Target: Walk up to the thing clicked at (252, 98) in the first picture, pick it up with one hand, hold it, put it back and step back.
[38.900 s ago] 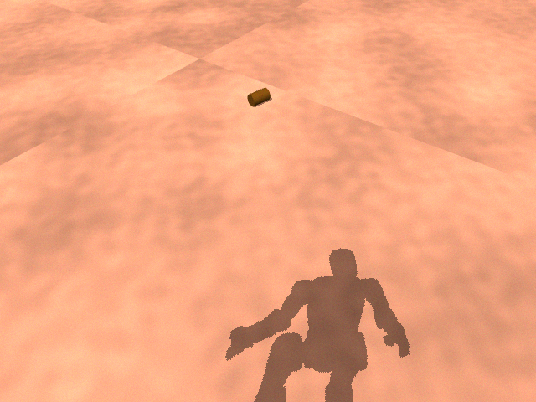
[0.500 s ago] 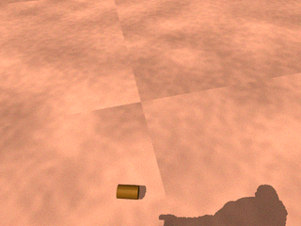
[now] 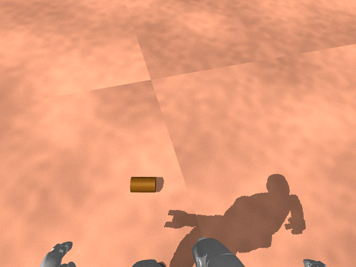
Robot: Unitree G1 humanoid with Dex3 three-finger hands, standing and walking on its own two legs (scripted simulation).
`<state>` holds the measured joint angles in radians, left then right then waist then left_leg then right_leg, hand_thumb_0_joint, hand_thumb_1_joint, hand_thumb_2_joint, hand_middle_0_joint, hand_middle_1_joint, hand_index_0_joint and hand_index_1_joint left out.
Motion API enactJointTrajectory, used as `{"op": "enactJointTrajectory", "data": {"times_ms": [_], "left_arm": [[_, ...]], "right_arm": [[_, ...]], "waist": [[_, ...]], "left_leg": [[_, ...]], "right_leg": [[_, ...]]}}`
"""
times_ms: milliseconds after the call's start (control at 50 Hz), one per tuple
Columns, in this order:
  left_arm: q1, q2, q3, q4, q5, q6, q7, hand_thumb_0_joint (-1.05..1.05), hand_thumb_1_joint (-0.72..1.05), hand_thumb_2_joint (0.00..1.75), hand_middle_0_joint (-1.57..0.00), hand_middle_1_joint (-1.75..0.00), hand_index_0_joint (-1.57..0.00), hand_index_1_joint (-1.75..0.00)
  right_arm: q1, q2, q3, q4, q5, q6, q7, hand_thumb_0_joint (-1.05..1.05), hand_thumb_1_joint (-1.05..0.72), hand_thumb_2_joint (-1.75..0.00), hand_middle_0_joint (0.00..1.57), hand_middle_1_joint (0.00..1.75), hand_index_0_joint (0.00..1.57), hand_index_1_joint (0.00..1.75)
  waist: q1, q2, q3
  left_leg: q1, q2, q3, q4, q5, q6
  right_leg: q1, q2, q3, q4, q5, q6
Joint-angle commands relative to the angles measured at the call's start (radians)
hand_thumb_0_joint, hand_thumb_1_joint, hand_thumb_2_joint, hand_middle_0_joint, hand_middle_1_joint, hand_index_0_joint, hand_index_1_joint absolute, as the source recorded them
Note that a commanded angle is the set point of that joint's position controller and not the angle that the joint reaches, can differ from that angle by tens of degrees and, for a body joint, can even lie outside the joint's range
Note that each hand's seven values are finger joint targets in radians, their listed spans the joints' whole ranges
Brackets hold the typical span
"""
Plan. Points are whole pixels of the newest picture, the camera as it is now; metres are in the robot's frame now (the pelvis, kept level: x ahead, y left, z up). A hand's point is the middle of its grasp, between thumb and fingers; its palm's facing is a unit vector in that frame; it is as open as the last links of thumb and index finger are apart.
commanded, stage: step back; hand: left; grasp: from above
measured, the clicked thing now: (143, 184) +0.53 +0.17 -0.73
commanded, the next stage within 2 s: none
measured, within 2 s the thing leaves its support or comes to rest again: neither
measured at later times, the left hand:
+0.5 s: hand out of the picture +0.01 +0.23 -0.13, palm faces -0.03 -0.92 -0.40, open 7.4 cm
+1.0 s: hand out of the picture -0.20 +0.23 -0.16, palm faces -0.05 -0.91 -0.41, open 7.4 cm
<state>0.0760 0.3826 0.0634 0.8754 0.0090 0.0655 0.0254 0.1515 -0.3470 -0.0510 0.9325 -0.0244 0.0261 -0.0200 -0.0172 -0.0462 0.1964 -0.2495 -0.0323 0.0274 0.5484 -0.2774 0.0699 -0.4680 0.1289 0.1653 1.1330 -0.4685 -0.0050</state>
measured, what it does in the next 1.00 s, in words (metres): walks backwards: right foot, then left foot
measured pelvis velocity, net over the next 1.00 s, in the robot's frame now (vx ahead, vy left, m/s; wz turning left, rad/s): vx -0.29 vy -0.05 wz -0.08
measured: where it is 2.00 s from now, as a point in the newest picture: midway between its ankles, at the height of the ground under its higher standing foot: outside the picture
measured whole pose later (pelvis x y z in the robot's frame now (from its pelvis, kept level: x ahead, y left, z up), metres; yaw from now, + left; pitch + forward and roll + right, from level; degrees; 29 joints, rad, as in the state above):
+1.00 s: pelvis -0.29 -0.05 -0.02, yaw -5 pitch -2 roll +0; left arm 0.19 0.41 0.10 0.84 0.02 0.06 0.00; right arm 0.08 -0.40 -0.04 0.78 -0.02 0.02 -0.01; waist 0.04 -0.01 0.19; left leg -0.42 0.07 0.01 0.67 -0.21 -0.03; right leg -0.23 0.02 0.08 0.69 -0.42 0.01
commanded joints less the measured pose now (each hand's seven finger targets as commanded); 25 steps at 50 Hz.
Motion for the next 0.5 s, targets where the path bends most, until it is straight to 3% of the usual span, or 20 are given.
{"op": "enactJointTrajectory", "data": {"times_ms": [0,40,60,120,160,200,220,240,260,280,300,320,340,360,420,480], "left_arm": [[0.038,0.179,0.055,-0.092,0.014,-0.026,0.009,0.00,0.90,0.90,-0.20,-0.30,-0.20,-0.30],[0.027,0.174,0.057,-0.106,0.013,-0.028,0.006,0.00,0.90,0.90,-0.20,-0.30,-0.20,-0.30],[0.034,0.168,0.058,-0.110,0.013,-0.029,0.005,0.00,0.90,0.90,-0.20,-0.30,-0.20,-0.30],[0.078,0.162,0.058,-0.104,0.017,-0.033,-0.001,0.00,0.90,0.90,-0.20,-0.30,-0.20,-0.30],[0.116,0.166,0.063,-0.085,0.023,-0.037,-0.006,0.00,0.90,0.90,-0.20,-0.30,-0.20,-0.30],[0.187,0.163,0.071,-0.052,0.026,-0.041,-0.009,0.00,0.90,0.90,-0.20,-0.30,-0.20,-0.30],[0.191,0.201,0.078,-0.056,0.035,-0.046,-0.008,0.00,0.90,0.90,-0.20,-0.30,-0.20,-0.30],[0.167,0.255,0.091,-0.076,0.037,-0.051,-0.011,0.00,0.90,0.90,-0.20,-0.30,-0.20,-0.30],[0.093,0.325,0.100,-0.104,0.029,-0.049,-0.013,0.00,0.90,0.90,-0.20,-0.30,-0.20,-0.30],[0.034,0.317,0.100,-0.141,0.037,-0.056,-0.009,0.00,0.90,0.90,-0.20,-0.30,-0.20,-0.30],[0.020,0.274,0.094,-0.150,0.028,-0.056,-0.007,0.00,0.90,0.90,-0.20,-0.30,-0.20,-0.30],[0.003,0.237,0.083,-0.164,0.019,-0.059,-0.002,0.00,0.90,0.90,-0.20,-0.30,-0.20,-0.30],[-0.018,0.213,0.078,-0.167,0.020,-0.057,0.001,0.00,0.90,0.90,-0.20,-0.30,-0.20,-0.30],[-0.029,0.202,0.079,-0.170,0.024,-0.054,0.002,0.00,0.90,0.90,-0.20,-0.30,-0.20,-0.30],[0.034,0.195,0.073,-0.180,0.033,-0.044,0.001,0.00,0.90,0.90,-0.20,-0.30,-0.20,-0.30],[0.081,0.197,0.077,-0.182,0.036,-0.037,0.005,0.00,0.90,0.90,-0.20,-0.30,-0.20,-0.30]], "right_arm": [[0.028,-0.255,-0.076,-0.100,0.004,-0.027,-0.027,0.00,-0.90,-0.90,0.20,0.30,0.20,0.30],[0.058,-0.261,-0.078,-0.102,0.004,-0.027,-0.026,0.00,-0.90,-0.90,0.20,0.30,0.20,0.30],[0.059,-0.264,-0.079,-0.106,0.004,-0.027,-0.026,0.00,-0.90,-0.90,0.20,0.30,0.20,0.30],[0.023,-0.278,-0.080,-0.127,0.005,-0.023,-0.019,0.00,-0.90,-0.90,0.20,0.30,0.20,0.30],[-0.013,-0.290,-0.080,-0.140,0.008,-0.019,-0.013,0.00,-0.90,-0.90,0.20,0.30,0.20,0.30],[-0.065,-0.284,-0.073,-0.148,0.013,-0.011,-0.008,0.00,-0.90,-0.90,0.20,0.30,0.20,0.30],[-0.065,-0.261,-0.067,-0.151,0.018,-0.009,-0.006,0.00,-0.90,-0.90,0.20,0.30,0.20,0.30],[-0.067,-0.231,-0.056,-0.159,0.024,-0.008,-0.003,0.00,-0.90,-0.90,0.20,0.30,0.20,0.30],[-0.090,-0.208,-0.058,-0.154,0.022,0.001,-0.012,0.00,-0.90,-0.90,0.20,0.30,0.20,0.30],[-0.052,-0.230,-0.068,-0.136,0.016,0.006,-0.015,0.00,-0.90,-0.90,0.20,0.30,0.20,0.30],[0.002,-0.244,-0.066,-0.113,0.016,0.004,-0.009,0.00,-0.90,-0.90,0.20,0.30,0.20,0.30],[0.014,-0.241,-0.059,-0.098,0.025,0.003,-0.005,0.00,-0.90,-0.90,0.20,0.30,0.20,0.30],[0.034,-0.226,-0.053,-0.084,0.028,0.001,-0.008,0.00,-0.90,-0.90,0.20,0.30,0.20,0.30],[0.047,-0.218,-0.049,-0.080,0.026,0.000,-0.011,0.00,-0.90,-0.90,0.20,0.30,0.20,0.30],[0.053,-0.221,-0.037,-0.096,0.030,-0.007,-0.017,0.00,-0.90,-0.90,0.20,0.30,0.20,0.30],[0.039,-0.212,-0.034,-0.122,0.022,-0.016,-0.018,0.00,-0.90,-0.90,0.20,0.30,0.20,0.30]], "waist": [[-0.015,0.131,-0.235],[-0.033,0.140,-0.241],[-0.036,0.149,-0.257],[-0.015,0.172,-0.290],[0.008,0.167,-0.286],[0.050,0.139,-0.272],[0.047,0.036,-0.263],[0.042,-0.121,-0.231],[0.068,-0.268,-0.168],[0.046,-0.224,-0.124],[0.025,-0.161,-0.110],[0.015,-0.099,-0.119],[0.002,-0.081,-0.130],[0.002,-0.073,-0.140],[0.039,-0.074,-0.194],[0.061,-0.130,-0.257]], "left_leg": [[0.283,0.274,-0.248,-0.072,0.658,0.111],[0.292,0.282,-0.251,-0.063,0.656,0.111],[0.318,0.298,-0.269,-0.052,0.647,0.133],[0.260,0.295,-0.253,-0.033,0.566,0.142],[0.158,0.295,-0.254,-0.029,0.448,0.128],[0.007,0.272,-0.233,-0.013,0.296,0.082],[-0.085,0.213,-0.198,0.046,0.165,0.037],[-0.199,0.073,-0.115,0.197,-0.047,-0.033],[-0.180,-0.069,-0.060,0.460,-0.343,-0.072],[-0.131,-0.054,-0.160,0.617,-0.359,-0.082],[-0.125,-0.049,-0.169,0.634,-0.314,-0.080],[-0.142,-0.079,-0.191,0.654,-0.265,-0.076],[-0.163,-0.100,-0.192,0.666,-0.242,-0.077],[-0.165,-0.108,-0.175,0.677,-0.226,-0.081],[-0.205,-0.083,-0.132,0.521,-0.234,-0.101],[-0.199,-0.019,-0.095,0.269,-0.262,-0.102]], "right_leg": [[-0.057,-0.042,0.001,-0.094,-0.008,0.029],[-0.036,-0.054,-0.017,-0.169,-0.020,0.026],[-0.023,-0.076,-0.026,-0.229,-0.020,0.022],[0.068,-0.101,-0.084,-0.356,0.001,0.003],[0.172,-0.104,-0.107,-0.478,0.067,-0.015],[0.311,-0.106,-0.102,-0.621,0.225,-0.041],[0.342,-0.176,0.015,-0.671,0.309,-0.074],[0.335,-0.317,0.228,-0.746,0.367,-0.161],[0.137,-0.499,0.397,-0.839,0.392,-0.317],[0.037,-0.522,0.437,-0.841,0.425,-0.339],[0.039,-0.480,0.359,-0.825,0.448,-0.312],[0.085,-0.405,0.228,-0.790,0.528,-0.272],[0.125,-0.354,0.141,-0.759,0.588,-0.233],[0.138,-0.328,0.096,-0.746,0.579,-0.211],[0.307,-0.310,0.071,-0.704,0.583,-0.216],[0.462,-0.343,0.087,-0.657,0.664,-0.211]]}}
